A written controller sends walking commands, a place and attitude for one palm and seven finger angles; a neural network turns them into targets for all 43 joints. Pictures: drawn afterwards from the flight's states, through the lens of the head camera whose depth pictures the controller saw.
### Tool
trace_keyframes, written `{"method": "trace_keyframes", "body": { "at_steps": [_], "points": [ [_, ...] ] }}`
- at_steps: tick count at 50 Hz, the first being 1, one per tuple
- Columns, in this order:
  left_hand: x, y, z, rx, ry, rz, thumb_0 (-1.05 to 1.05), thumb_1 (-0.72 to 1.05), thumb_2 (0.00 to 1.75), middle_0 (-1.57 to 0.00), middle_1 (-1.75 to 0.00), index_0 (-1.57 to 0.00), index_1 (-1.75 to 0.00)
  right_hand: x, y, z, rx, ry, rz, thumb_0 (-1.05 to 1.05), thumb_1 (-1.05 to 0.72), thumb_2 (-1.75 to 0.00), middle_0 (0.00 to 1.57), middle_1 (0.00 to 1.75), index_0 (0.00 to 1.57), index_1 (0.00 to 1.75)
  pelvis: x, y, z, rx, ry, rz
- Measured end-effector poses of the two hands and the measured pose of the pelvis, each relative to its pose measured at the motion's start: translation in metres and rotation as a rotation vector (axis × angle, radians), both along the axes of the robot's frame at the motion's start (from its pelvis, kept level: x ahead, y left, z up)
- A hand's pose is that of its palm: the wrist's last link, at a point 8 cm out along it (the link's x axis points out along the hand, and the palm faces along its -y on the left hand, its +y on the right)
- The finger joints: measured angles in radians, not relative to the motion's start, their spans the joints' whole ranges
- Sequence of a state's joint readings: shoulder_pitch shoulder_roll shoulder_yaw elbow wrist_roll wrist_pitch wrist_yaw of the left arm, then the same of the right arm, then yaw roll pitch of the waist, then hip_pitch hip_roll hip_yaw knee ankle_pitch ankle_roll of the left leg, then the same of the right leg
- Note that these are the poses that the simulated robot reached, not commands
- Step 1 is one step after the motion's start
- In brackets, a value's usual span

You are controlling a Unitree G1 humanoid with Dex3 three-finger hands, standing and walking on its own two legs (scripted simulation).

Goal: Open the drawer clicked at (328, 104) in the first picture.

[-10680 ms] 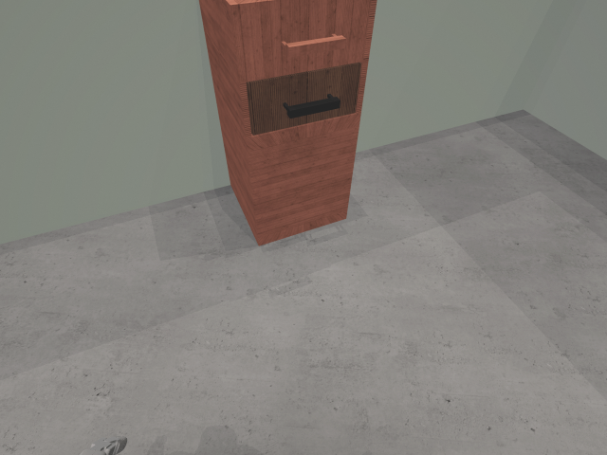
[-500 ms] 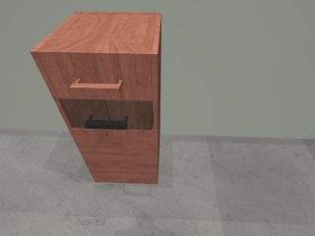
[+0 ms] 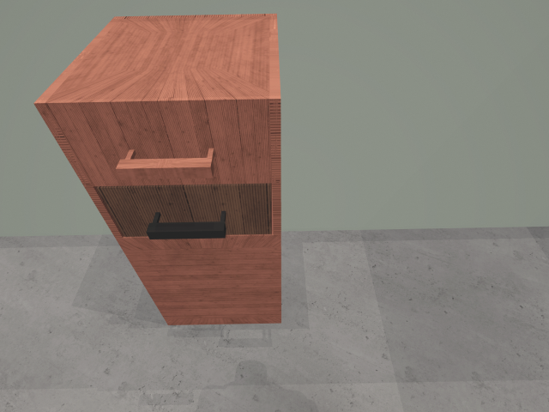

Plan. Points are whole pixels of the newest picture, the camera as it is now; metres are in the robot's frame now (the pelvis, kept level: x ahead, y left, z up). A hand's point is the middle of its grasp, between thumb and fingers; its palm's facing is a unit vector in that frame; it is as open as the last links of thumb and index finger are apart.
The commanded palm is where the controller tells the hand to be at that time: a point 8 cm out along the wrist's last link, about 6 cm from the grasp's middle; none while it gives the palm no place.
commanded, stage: come to a stop and stand still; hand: left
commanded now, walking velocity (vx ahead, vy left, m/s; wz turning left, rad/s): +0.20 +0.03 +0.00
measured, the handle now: (188, 223) +0.54 +0.23 -0.12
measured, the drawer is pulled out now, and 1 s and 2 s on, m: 0.00 0.00 0.00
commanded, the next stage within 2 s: look again from close up in 0.94 s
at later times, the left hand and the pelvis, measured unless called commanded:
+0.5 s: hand out of the picture +0.05 +0.19 -0.19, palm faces +0.10 -0.98 -0.19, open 7.3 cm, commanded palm none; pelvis +0.04 +0.02 -0.01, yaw +1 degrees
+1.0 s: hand out of the picture +0.01 +0.17 -0.18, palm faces +0.03 -0.99 -0.16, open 7.4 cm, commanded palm none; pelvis +0.03 +0.02 -0.01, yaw +1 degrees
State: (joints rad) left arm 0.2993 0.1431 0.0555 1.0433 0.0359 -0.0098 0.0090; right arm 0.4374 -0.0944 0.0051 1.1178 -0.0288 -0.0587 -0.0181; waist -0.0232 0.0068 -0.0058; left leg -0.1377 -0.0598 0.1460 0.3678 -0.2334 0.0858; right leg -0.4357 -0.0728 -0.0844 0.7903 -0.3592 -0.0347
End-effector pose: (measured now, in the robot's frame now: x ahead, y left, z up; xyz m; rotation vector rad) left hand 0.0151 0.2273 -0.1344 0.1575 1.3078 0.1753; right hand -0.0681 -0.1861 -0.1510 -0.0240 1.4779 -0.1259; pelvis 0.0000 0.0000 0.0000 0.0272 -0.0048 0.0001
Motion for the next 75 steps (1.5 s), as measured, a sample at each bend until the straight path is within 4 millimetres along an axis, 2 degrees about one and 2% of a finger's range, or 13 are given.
{"method": "trace_keyframes", "body": {
  "at_steps": [5,9,13,17,22,28,35,46,50,55,59,63,75],
  "points": [
    [0.045,-0.006,-0.003,0.026,-0.092,-0.023,0.01,0.95,0.90,-0.20,-0.30,-0.20,-0.30,0.015,-0.004,-0.015,0.026,0.021,-0.009,0.00,-0.91,-0.90,0.21,0.30,0.20,0.30,0.020,-0.008,-0.012,0.012,-0.007,-0.005],
    [0.055,-0.008,-0.003,0.026,-0.128,0.032,0.00,0.96,0.90,-0.20,-0.30,-0.20,-0.30,0.045,-0.016,-0.016,0.000,0.023,0.035,0.00,-0.91,-0.90,0.20,0.30,0.20,0.30,0.031,-0.007,-0.011,-0.027,-0.023,0.034],
    [0.052,-0.003,-0.007,0.015,-0.093,0.051,0.00,0.97,0.90,-0.20,-0.30,-0.20,-0.30,0.086,-0.024,-0.006,-0.051,-0.045,0.049,0.00,-0.91,-0.90,0.20,0.30,0.20,0.30,0.038,-0.003,-0.007,-0.028,-0.025,0.040],
    [0.046,0.007,-0.022,-0.018,-0.040,0.058,0.00,0.95,0.90,-0.20,-0.30,-0.20,-0.30,0.118,-0.024,-0.005,-0.102,-0.132,0.056,0.00,-0.91,-0.90,0.20,0.30,0.20,0.30,0.042,0.009,-0.014,-0.032,-0.032,0.030],
    [0.034,0.012,-0.024,-0.030,0.011,0.068,0.00,0.93,0.90,-0.20,-0.30,-0.20,-0.30,0.141,-0.022,0.000,-0.127,-0.167,0.085,0.01,-0.93,-0.90,0.20,0.30,0.20,0.30,0.041,0.016,-0.013,-0.008,-0.021,0.019],
    [0.011,0.005,-0.016,-0.025,0.047,0.060,0.00,0.92,0.90,-0.20,-0.30,-0.20,-0.30,0.158,-0.025,-0.001,-0.114,-0.214,0.092,0.01,-0.94,-0.90,0.20,0.30,0.20,0.30,0.033,0.015,-0.010,-0.015,-0.017,0.014],
    [-0.006,-0.007,-0.015,-0.047,0.073,0.043,0.00,0.91,0.90,-0.20,-0.30,-0.20,-0.30,0.152,-0.029,0.004,-0.109,-0.237,0.073,0.00,-0.94,-0.90,0.20,0.30,0.20,0.30,0.027,0.011,-0.006,-0.021,-0.026,0.014],
    [-0.010,-0.015,-0.016,-0.060,0.061,0.032,0.00,0.91,0.90,-0.20,-0.30,-0.20,-0.30,0.092,-0.024,0.002,-0.085,-0.077,0.066,0.00,-0.93,-0.90,0.20,0.30,0.20,0.30,0.025,0.009,-0.003,-0.037,-0.021,0.020],
    [-0.006,-0.004,-0.021,-0.055,0.071,0.006,0.00,0.91,0.90,-0.20,-0.30,-0.20,-0.30,0.078,-0.017,-0.003,-0.083,-0.061,0.040,0.00,-0.92,-0.90,0.20,0.30,0.20,0.30,0.026,0.017,-0.010,-0.065,-0.015,0.022],
    [0.018,0.021,-0.022,-0.026,0.031,-0.006,0.00,0.90,0.90,-0.20,-0.30,-0.20,-0.30,0.068,0.003,-0.004,-0.075,-0.057,0.025,0.00,-0.92,-0.90,0.20,0.30,0.20,0.30,0.033,0.029,-0.011,-0.047,-0.024,0.017],
    [0.038,0.036,-0.013,-0.003,-0.017,-0.012,0.00,0.91,0.90,-0.20,-0.30,-0.20,-0.30,0.071,0.018,-0.005,-0.051,-0.045,0.038,0.00,-0.91,-0.90,0.20,0.30,0.20,0.30,0.038,0.037,-0.008,-0.040,-0.018,0.014],
    [0.047,0.043,-0.008,0.004,-0.032,-0.012,0.00,0.91,0.90,-0.20,-0.30,-0.20,-0.30,0.086,0.027,-0.004,-0.036,-0.062,0.056,0.00,-0.91,-0.90,0.20,0.30,0.20,0.30,0.042,0.043,-0.006,-0.033,-0.012,0.011],
    [0.034,0.035,-0.014,-0.041,0.068,0.009,0.00,0.91,0.90,-0.20,-0.30,-0.20,-0.30,0.127,0.014,0.005,-0.095,-0.098,0.085,0.01,-0.92,-0.90,0.20,0.30,0.20,0.30,0.060,0.049,-0.002,-0.028,-0.011,0.007]
  ]
}}
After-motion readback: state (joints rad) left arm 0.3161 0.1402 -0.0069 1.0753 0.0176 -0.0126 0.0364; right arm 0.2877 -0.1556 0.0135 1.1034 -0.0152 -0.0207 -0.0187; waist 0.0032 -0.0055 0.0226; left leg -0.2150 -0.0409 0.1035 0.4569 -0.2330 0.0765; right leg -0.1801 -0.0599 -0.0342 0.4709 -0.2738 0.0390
